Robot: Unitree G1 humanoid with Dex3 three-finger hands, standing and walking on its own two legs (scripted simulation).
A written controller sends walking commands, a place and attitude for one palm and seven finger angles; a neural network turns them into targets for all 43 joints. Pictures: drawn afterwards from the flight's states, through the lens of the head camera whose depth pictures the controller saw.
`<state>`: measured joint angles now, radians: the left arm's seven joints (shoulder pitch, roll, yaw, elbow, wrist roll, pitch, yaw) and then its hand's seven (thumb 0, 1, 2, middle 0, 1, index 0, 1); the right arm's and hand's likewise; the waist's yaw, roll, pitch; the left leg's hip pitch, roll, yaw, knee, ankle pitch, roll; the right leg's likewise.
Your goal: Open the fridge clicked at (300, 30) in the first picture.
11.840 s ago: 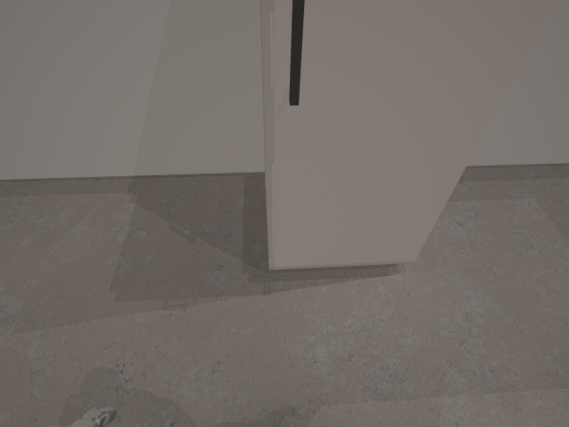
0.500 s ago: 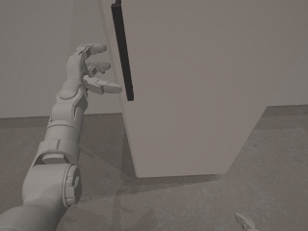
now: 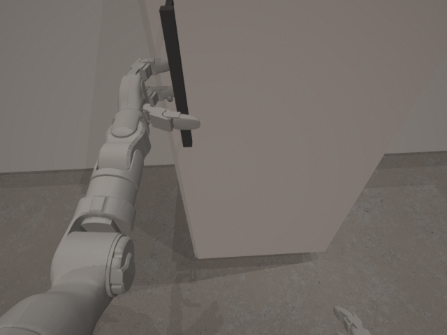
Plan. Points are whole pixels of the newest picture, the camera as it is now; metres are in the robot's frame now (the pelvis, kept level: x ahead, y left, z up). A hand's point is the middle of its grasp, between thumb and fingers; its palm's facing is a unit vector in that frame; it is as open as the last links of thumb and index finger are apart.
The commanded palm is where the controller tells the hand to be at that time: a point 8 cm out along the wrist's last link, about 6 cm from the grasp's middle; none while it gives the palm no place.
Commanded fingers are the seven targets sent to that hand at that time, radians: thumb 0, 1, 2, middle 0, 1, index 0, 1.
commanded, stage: feel for the door with the fingertips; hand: left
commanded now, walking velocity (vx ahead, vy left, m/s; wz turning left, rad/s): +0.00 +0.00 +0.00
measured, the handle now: (180, 83) +0.52 +0.10 +0.20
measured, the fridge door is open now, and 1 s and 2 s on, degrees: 0 0 0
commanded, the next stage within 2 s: slide the fingers in behind the handle in 0.38 s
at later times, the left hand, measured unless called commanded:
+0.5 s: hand (170, 94) +0.47 +0.11 +0.20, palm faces +0.09 -1.00 +0.00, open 13.7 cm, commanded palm +0.45 +0.16 +0.20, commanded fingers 0.00 -0.50 0.30 -0.30 -1.20 -0.30 -1.20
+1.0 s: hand (182, 99) +0.46 +0.09 +0.20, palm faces +0.08 -1.00 +0.00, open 14.0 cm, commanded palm +0.43 +0.15 +0.20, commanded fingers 0.00 -0.50 0.30 -0.30 -1.20 -0.30 -1.20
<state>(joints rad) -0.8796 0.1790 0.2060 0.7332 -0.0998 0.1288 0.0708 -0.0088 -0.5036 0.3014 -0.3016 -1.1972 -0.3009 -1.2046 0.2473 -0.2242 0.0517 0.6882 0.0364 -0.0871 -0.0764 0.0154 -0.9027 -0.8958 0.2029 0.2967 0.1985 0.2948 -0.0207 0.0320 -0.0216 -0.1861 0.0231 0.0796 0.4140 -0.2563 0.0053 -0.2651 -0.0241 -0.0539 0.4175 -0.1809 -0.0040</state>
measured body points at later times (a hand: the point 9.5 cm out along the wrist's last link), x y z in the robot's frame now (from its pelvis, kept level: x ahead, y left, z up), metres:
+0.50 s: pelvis +0.00 +0.00 +0.00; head +0.02 -0.02 +0.45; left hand +0.46 +0.17 +0.21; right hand +0.09 -0.25 -0.12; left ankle -0.03 +0.11 -0.74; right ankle +0.02 -0.12 -0.74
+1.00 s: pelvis -0.01 -0.01 +0.00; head +0.01 -0.02 +0.45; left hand +0.45 +0.15 +0.20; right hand +0.09 -0.25 -0.12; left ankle -0.03 +0.11 -0.74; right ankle +0.02 -0.12 -0.74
